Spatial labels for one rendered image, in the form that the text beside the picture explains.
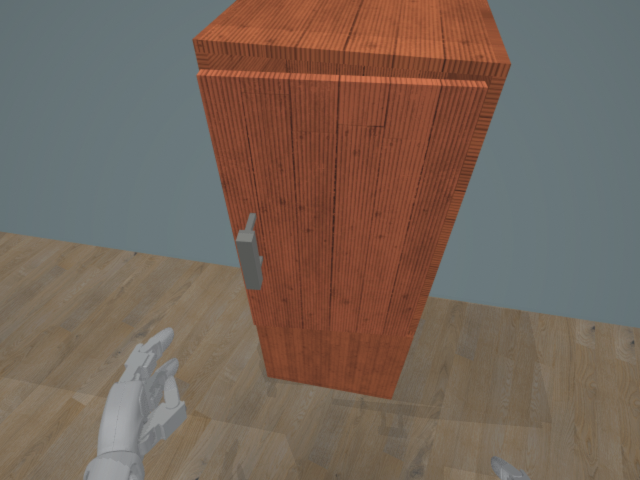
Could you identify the cupboard door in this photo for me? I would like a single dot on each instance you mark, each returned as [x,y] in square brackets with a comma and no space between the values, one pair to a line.
[350,177]

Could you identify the left robot forearm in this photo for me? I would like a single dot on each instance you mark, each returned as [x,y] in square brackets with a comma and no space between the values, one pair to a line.
[116,465]

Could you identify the robot right hand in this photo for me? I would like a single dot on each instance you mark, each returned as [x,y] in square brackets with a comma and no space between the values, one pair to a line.
[506,471]

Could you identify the robot left hand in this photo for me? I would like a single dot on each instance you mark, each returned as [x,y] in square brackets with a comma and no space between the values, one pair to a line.
[131,400]

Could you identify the handle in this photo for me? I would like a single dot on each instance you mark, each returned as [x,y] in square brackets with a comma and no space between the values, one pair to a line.
[250,260]

